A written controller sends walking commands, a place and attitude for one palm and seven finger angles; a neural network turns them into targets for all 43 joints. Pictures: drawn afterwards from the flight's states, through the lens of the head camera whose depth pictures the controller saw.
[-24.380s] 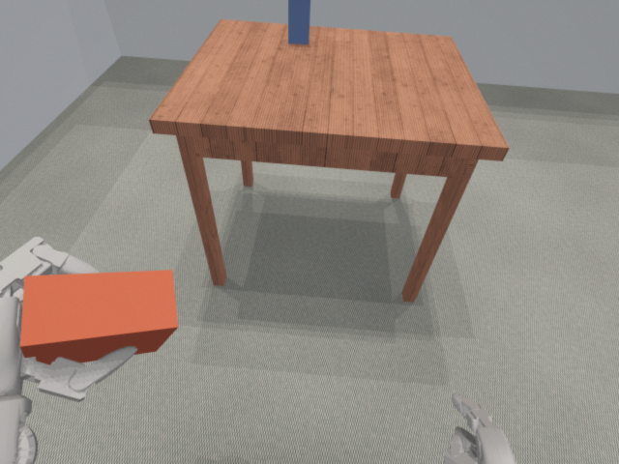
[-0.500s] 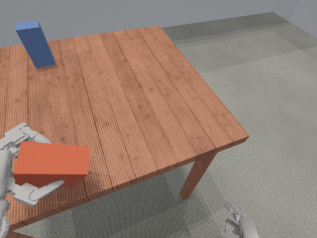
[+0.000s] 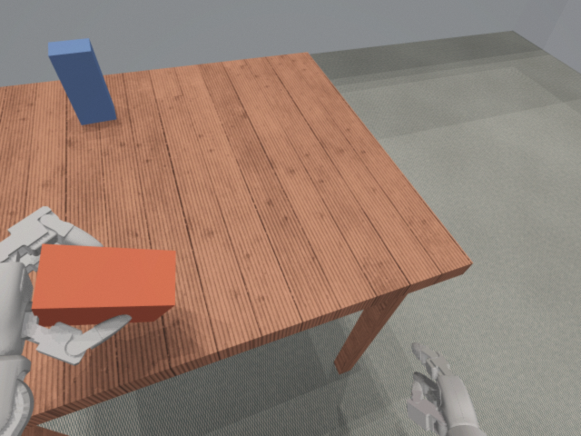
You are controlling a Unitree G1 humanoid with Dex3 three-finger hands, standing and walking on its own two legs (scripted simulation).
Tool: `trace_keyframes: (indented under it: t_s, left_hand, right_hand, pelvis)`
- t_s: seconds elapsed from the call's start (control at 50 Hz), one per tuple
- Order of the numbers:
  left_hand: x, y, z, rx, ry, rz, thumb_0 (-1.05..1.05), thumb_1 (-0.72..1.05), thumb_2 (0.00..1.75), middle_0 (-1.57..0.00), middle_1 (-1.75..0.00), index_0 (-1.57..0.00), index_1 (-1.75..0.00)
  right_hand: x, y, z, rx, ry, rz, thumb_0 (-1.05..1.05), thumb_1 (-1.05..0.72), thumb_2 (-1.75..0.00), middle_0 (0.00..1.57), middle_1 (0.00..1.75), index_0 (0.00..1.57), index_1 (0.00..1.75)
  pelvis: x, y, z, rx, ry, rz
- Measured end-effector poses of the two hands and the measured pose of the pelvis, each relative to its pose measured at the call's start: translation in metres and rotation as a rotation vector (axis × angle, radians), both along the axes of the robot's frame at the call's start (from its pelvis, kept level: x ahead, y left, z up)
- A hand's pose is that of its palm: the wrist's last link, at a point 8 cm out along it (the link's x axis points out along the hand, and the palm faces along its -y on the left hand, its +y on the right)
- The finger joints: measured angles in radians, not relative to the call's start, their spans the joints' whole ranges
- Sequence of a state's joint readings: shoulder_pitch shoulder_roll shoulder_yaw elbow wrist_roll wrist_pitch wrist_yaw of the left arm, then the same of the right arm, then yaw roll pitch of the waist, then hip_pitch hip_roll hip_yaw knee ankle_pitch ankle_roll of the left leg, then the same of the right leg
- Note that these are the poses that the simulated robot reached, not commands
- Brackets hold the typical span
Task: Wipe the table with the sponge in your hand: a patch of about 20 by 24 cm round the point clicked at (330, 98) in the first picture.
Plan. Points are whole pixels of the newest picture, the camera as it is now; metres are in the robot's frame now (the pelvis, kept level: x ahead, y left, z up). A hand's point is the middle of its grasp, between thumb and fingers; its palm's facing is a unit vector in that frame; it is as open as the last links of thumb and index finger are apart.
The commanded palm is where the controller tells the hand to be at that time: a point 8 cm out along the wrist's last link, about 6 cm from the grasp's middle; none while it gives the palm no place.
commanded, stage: look again from close up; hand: left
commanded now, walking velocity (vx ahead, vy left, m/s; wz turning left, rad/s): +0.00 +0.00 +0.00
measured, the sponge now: (126, 289) +0.24 +0.21 +0.12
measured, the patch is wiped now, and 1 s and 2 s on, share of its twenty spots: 0.00 0.00 0.00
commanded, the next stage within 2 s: shuffle to correct the standing spot in 0.32 s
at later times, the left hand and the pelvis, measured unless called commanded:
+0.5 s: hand (74, 303) +0.20 +0.23 +0.16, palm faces +0.34 -0.86 -0.37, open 10.0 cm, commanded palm +0.14 +0.27 +0.17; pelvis -0.02 -0.01 +0.00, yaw +0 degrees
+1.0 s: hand (151, 285) +0.22 +0.17 +0.16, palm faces +0.33 -0.86 -0.39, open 10.0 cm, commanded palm +0.16 +0.21 +0.17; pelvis +0.00 -0.07 +0.00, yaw -1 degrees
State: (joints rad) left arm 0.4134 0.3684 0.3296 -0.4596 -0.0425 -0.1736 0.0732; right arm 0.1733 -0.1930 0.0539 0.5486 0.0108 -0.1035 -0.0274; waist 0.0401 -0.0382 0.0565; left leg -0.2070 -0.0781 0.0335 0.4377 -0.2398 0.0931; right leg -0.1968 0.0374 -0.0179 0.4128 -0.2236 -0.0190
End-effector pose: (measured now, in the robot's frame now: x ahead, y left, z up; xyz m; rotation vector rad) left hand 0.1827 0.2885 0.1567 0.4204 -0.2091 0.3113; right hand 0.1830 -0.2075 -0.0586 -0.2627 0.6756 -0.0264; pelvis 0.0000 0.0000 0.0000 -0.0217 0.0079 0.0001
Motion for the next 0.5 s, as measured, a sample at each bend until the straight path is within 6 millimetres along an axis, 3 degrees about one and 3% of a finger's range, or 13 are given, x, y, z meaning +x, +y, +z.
trace_keyframes:
  t_s: [0.16,0.36,0.5]
  left_hand:
    - [-0.007,-0.001,0.023,0.063,-0.072,-0.02,-0.01,-0.49,1.03,-0.74,-1.35,-0.75,-1.34]
    - [-0.017,-0.003,0.003,0.009,0.008,0.008,-0.01,-0.49,1.03,-0.74,-1.35,-0.75,-1.34]
    - [-0.023,-0.013,0.014,0.026,-0.046,-0.023,-0.01,-0.49,1.03,-0.74,-1.35,-0.75,-1.34]
  right_hand:
    - [-0.011,-0.002,-0.002,0.013,-0.002,-0.019,0.01,-0.9,-0.89,0.21,0.3,0.21,0.3]
    - [-0.031,-0.015,-0.003,0.001,0.011,-0.053,0.01,-0.9,-0.89,0.21,0.3,0.21,0.3]
    - [-0.035,-0.022,0.001,-0.014,-0.007,-0.052,0.02,-0.9,-0.89,0.21,0.3,0.21,0.3]
  pelvis:
    - [-0.006,0.0,0.001,0.0,-0.009,-0.003]
    - [-0.013,-0.003,0.002,0.002,-0.014,-0.006]
    - [-0.018,-0.008,0.002,0.004,-0.025,-0.004]
